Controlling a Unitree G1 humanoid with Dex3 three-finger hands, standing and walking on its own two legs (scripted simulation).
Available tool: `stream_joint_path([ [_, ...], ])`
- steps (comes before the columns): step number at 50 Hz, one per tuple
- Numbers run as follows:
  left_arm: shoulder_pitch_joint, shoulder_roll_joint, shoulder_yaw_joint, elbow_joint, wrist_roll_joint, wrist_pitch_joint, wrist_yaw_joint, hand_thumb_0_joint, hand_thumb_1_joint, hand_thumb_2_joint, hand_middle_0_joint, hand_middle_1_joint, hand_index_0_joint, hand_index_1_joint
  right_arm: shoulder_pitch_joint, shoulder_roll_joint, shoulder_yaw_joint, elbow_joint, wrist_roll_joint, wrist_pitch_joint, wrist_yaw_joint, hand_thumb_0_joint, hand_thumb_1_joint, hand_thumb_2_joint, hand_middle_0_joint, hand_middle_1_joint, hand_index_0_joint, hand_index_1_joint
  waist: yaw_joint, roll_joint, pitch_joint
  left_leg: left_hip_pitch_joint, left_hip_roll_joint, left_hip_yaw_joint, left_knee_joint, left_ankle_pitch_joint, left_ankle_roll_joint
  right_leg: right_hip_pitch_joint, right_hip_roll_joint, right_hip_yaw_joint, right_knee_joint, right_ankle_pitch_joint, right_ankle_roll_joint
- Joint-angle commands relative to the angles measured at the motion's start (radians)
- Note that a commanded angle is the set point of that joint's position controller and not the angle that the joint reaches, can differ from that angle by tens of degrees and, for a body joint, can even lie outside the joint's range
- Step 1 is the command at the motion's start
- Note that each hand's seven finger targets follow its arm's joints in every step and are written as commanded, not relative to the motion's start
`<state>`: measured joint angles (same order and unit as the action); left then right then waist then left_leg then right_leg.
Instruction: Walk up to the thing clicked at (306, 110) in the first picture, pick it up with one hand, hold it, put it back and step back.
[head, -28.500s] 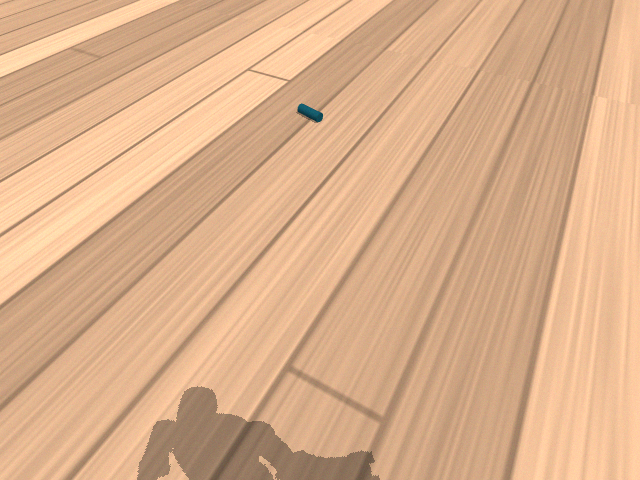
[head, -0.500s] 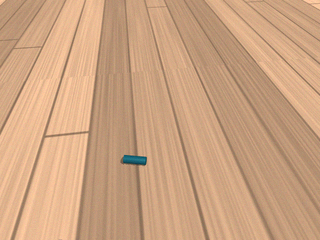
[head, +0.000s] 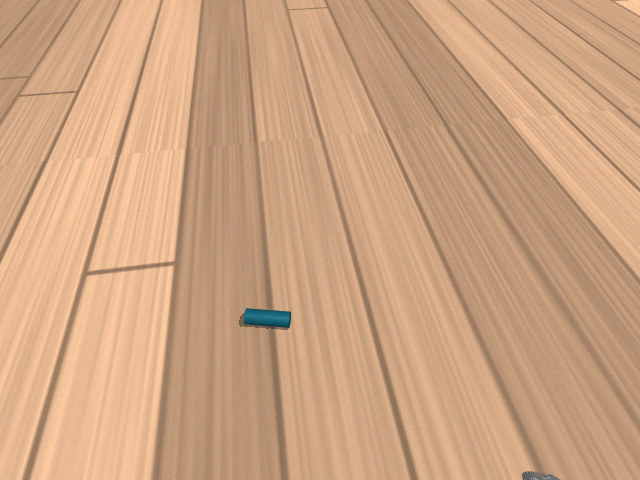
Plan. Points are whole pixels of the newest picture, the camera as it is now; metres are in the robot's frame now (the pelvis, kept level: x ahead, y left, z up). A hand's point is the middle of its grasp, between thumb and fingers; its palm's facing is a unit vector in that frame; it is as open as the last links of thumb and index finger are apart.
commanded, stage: stand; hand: left
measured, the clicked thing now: (267, 317) +0.75 +0.22 -0.75
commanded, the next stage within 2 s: walk up in 0.82 s
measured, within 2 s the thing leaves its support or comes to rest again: neither
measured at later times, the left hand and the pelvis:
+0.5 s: hand out of the picture +0.06 +0.25 -0.16, palm faces -0.04 -0.94 -0.34, open 7.4 cm; pelvis -0.01 -0.01 +0.00, yaw +0 degrees
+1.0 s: hand out of the picture +0.05 +0.27 -0.16, palm faces +0.02 -0.94 -0.35, open 7.4 cm; pelvis +0.01 +0.00 -0.01, yaw +1 degrees
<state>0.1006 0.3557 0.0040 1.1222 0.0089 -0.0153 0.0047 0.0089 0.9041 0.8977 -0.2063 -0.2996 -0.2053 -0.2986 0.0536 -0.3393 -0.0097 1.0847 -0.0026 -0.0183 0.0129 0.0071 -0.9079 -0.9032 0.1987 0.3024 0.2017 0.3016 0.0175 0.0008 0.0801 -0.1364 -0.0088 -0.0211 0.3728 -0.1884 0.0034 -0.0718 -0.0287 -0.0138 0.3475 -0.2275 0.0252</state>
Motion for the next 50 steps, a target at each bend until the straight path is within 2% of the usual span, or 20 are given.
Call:
stream_joint_path([
  [1, -0.043, 0.209, 0.037, -0.044, 0.001, -0.024, 0.007, 0.0, 0.9, 0.9, -0.2, -0.3, -0.2, -0.3, -0.051, -0.209, -0.04, -0.046, 0.001, -0.015, -0.018, 0.0, -0.9, -0.9, 0.2, 0.3, 0.2, 0.3, -0.011, 0.004, -0.121, 0.05, 0.133, -0.096, -0.072, 0.228, 0.024, 0.015, -0.099, 0.079, -0.064, 0.193, -0.034],
  [9, -0.045, 0.206, 0.034, -0.028, 0.003, -0.023, 0.003, 0.0, 0.9, 0.9, -0.2, -0.3, -0.2, -0.3, -0.042, -0.218, -0.037, -0.019, -0.003, -0.016, -0.014, 0.0, -0.9, -0.9, 0.2, 0.3, 0.2, 0.3, -0.014, 0.008, -0.094, 0.018, 0.127, -0.1, -0.104, 0.088, 0.014, -0.013, -0.102, 0.09, -0.102, 0.082, -0.036],
  [12, -0.046, 0.211, 0.034, -0.03, 0.001, -0.028, 0.003, 0.0, 0.9, 0.9, -0.2, -0.3, -0.2, -0.3, -0.025, -0.219, -0.035, -0.011, -0.002, -0.018, -0.012, 0.0, -0.9, -0.9, 0.2, 0.3, 0.2, 0.3, -0.017, -0.004, -0.111, 0.028, 0.131, -0.099, -0.095, 0.141, 0.016, -0.003, -0.109, 0.094, -0.101, 0.126, -0.036],
  [14, -0.051, 0.209, 0.034, -0.031, 0.002, -0.028, 0.002, 0.0, 0.9, 0.9, -0.2, -0.3, -0.2, -0.3, -0.022, -0.22, -0.033, -0.007, -0.005, -0.017, -0.013, 0.0, -0.9, -0.9, 0.2, 0.3, 0.2, 0.3, -0.019, 0.004, -0.097, 0.012, 0.127, -0.096, -0.099, 0.107, 0.014, -0.011, -0.107, 0.096, -0.107, 0.107, -0.035],
  [17, -0.048, 0.209, 0.034, -0.032, 0.0, -0.027, 0.002, 0.0, 0.9, 0.9, -0.2, -0.3, -0.2, -0.3, -0.014, -0.218, -0.032, -0.005, -0.004, -0.019, -0.013, 0.0, -0.9, -0.9, 0.2, 0.3, 0.2, 0.3, -0.018, 0.006, -0.117, 0.02, 0.135, -0.1, -0.094, 0.164, 0.013, 0.006, -0.108, 0.091, -0.094, 0.14, -0.036],
  [19, -0.042, 0.211, 0.035, -0.029, 0.001, -0.024, 0.001, 0.0, 0.9, 0.9, -0.2, -0.3, -0.2, -0.3, -0.01, -0.221, -0.032, -0.001, -0.005, -0.019, -0.015, 0.0, -0.9, -0.9, 0.2, 0.3, 0.2, 0.3, -0.018, -0.001, -0.106, 0.014, 0.132, -0.1, -0.098, 0.119, 0.013, -0.007, -0.105, 0.091, -0.1, 0.106, -0.039],
  [27, -0.037, 0.212, 0.033, -0.032, -0.002, -0.023, 0.0, 0.0, 0.9, 0.9, -0.2, -0.3, -0.2, -0.3, 0.014, -0.227, -0.028, 0.006, -0.005, -0.016, -0.014, 0.0, -0.9, -0.9, 0.2, 0.3, 0.2, 0.3, -0.021, 0.003, -0.096, 0.005, 0.134, -0.103, -0.102, 0.106, 0.014, -0.019, -0.104, 0.096, -0.103, 0.083, -0.041],
  [28, -0.029, 0.208, 0.031, -0.03, -0.002, -0.023, -0.002, 0.0, 0.9, 0.9, -0.2, -0.3, -0.2, -0.3, 0.017, -0.224, -0.025, 0.008, -0.006, -0.017, -0.013, 0.0, -0.9, -0.9, 0.2, 0.3, 0.2, 0.3, -0.021, 0.01, -0.086, -0.004, 0.128, -0.101, -0.107, 0.075, 0.01, -0.031, -0.101, 0.095, -0.108, 0.063, -0.039],
  [32, -0.035, 0.216, 0.034, -0.037, -0.001, -0.023, 0.0, 0.0, 0.9, 0.9, -0.2, -0.3, -0.2, -0.3, 0.014, -0.222, -0.024, 0.004, -0.006, -0.017, -0.015, 0.0, -0.9, -0.9, 0.2, 0.3, 0.2, 0.3, -0.02, -0.001, -0.102, 0.005, 0.135, -0.103, -0.097, 0.13, 0.014, -0.016, -0.106, 0.095, -0.097, 0.105, -0.042],
  [34, -0.029, 0.206, 0.03, -0.034, -0.001, -0.022, -0.001, 0.0, 0.9, 0.9, -0.2, -0.3, -0.2, -0.3, 0.022, -0.229, -0.023, 0.006, -0.004, -0.017, -0.015, 0.0, -0.9, -0.9, 0.2, 0.3, 0.2, 0.3, -0.022, 0.012, -0.086, -0.01, 0.131, -0.103, -0.108, 0.085, 0.014, -0.025, -0.102, 0.094, -0.105, 0.076, -0.039],
  [40, -0.017, 0.212, 0.03, -0.035, -0.002, -0.021, -0.001, 0.0, 0.9, 0.9, -0.2, -0.3, -0.2, -0.3, 0.019, -0.223, -0.019, 0.003, -0.003, -0.019, -0.015, 0.0, -0.9, -0.9, 0.2, 0.3, 0.2, 0.3, -0.019, 0.005, -0.1, 0.01, 0.135, -0.103, -0.099, 0.149, 0.014, -0.021, -0.104, 0.091, -0.091, 0.113, -0.041],
  [41, 0.044, 0.269, 0.081, -0.09, 0.012, -0.028, -0.022, 0.0, 0.9, 0.9, -0.2, -0.3, -0.2, -0.3, 0.091, -0.291, -0.071, -0.047, -0.018, -0.027, 0.003, 0.0, -0.9, -0.9, 0.2, 0.3, 0.2, 0.3, -0.016, -0.005, -0.19, 0.028, 0.079, -0.089, -0.035, -0.324, 0.076, 0.009, -0.04, 0.069, -0.022, -0.286, -0.084],
  [42, 0.065, 0.271, 0.089, -0.08, 0.021, -0.025, -0.028, 0.0, 0.9, 0.9, -0.2, -0.3, -0.2, -0.3, 0.107, -0.294, -0.08, -0.045, -0.029, -0.027, 0.009, 0.0, -0.9, -0.9, 0.2, 0.3, 0.2, 0.3, -0.009, 0.002, -0.119, -0.061, 0.093, -0.125, -0.03, -0.494, 0.087, -0.048, -0.052, 0.105, 0.005, -0.446, -0.105],
  [43, 0.074, 0.265, 0.097, -0.096, 0.025, -0.025, -0.032, 0.0, 0.9, 0.9, -0.2, -0.3, -0.2, -0.3, 0.08, -0.291, -0.085, -0.07, -0.032, -0.026, 0.013, 0.0, -0.9, -0.9, 0.2, 0.3, 0.2, 0.3, 0.002, 0.01, -0.043, -0.139, 0.103, -0.151, -0.02, -0.518, 0.096, -0.099, -0.068, 0.139, 0.017, -0.483, -0.119],
  [45, 0.116, 0.26, 0.106, -0.116, 0.027, -0.032, -0.033, 0.0, 0.9, 0.9, -0.2, -0.3, -0.2, -0.3, 0.039, -0.252, -0.084, -0.113, -0.036, -0.032, 0.018, 0.0, -0.9, -0.9, 0.2, 0.3, 0.2, 0.3, 0.032, -0.034, 0.041, -0.265, 0.089, -0.127, 0.068, -0.366, 0.091, -0.063, -0.116, 0.218, -0.015, -0.392, -0.153],
  [46, 0.163, 0.276, 0.114, -0.112, 0.024, -0.038, -0.029, 0.0, 0.9, 0.9, -0.2, -0.3, -0.2, -0.3, 0.0, -0.23, -0.083, -0.139, -0.035, -0.039, 0.018, 0.0, -0.9, -0.9, 0.2, 0.3, 0.2, 0.3, 0.057, -0.091, 0.038, -0.344, 0.047, -0.053, 0.167, -0.24, 0.066, 0.036, -0.168, 0.292, -0.082, -0.317, -0.185],
  [47, 0.182, 0.317, 0.127, -0.119, 0.026, -0.042, -0.027, 0.0, 0.9, 0.9, -0.2, -0.3, -0.2, -0.3, -0.013, -0.215, -0.084, -0.158, -0.035, -0.04, 0.019, 0.0, -0.9, -0.9, 0.2, 0.3, 0.2, 0.3, 0.066, -0.162, 0.047, -0.446, 0.011, 0.027, 0.284, -0.199, 0.035, 0.122, -0.25, 0.379, -0.151, -0.252, -0.231],
  [48, 0.172, 0.331, 0.138, -0.146, 0.03, -0.047, -0.028, 0.0, 0.9, 0.9, -0.2, -0.3, -0.2, -0.3, 0.002, -0.222, -0.085, -0.17, -0.038, -0.041, 0.019, 0.0, -0.9, -0.9, 0.2, 0.3, 0.2, 0.3, 0.059, -0.15, 0.044, -0.469, 0.057, 0.002, 0.351, -0.258, 0.027, 0.128, -0.313, 0.429, -0.172, -0.189, -0.274],
  [49, 0.151, 0.329, 0.138, -0.169, 0.03, -0.048, -0.031, 0.0, 0.9, 0.9, -0.2, -0.3, -0.2, -0.3, 0.024, -0.237, -0.09, -0.175, -0.035, -0.042, 0.025, 0.0, -0.9, -0.9, 0.2, 0.3, 0.2, 0.3, 0.043, -0.113, 0.031, -0.42, 0.066, -0.004, 0.351, -0.305, 0.03, 0.072, -0.307, 0.407, -0.181, -0.258, -0.278],
  [50, 0.116, 0.345, 0.139, -0.194, 0.037, -0.047, -0.033, 0.0, 0.9, 0.9, -0.2, -0.3, -0.2, -0.3, 0.045, -0.236, -0.094, -0.183, -0.03, -0.049, 0.03, 0.0, -0.9, -0.9, 0.2, 0.3, 0.2, 0.3, 0.025, -0.156, 0.051, -0.347, 0.089, -0.013, 0.287, -0.318, 0.042, -0.005, -0.304, 0.363, -0.153, -0.219, -0.278],
])
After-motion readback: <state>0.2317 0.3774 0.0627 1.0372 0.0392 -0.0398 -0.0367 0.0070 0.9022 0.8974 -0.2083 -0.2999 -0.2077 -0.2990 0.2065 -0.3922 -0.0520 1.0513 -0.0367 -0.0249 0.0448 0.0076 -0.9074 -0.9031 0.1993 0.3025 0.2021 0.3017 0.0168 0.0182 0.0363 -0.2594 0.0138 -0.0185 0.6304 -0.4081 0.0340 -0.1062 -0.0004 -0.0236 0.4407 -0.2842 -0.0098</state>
